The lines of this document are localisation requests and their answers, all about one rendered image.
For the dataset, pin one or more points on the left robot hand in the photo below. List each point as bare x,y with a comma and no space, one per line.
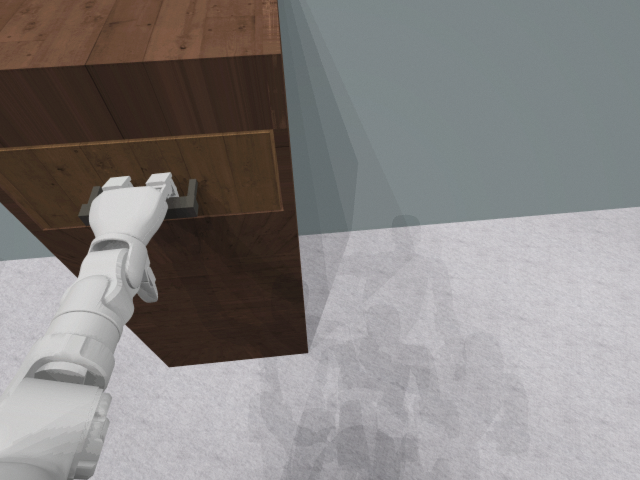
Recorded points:
134,211

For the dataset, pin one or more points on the cabinet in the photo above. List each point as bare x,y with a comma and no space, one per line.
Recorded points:
71,71

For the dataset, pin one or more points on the robot left upper arm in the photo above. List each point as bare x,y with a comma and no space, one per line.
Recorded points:
51,430

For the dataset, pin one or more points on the drawer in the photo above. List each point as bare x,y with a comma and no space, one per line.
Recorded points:
236,172

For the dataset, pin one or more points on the left robot forearm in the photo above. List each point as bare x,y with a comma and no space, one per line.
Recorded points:
79,345

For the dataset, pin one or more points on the handle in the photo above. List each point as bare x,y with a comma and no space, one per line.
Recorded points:
178,207

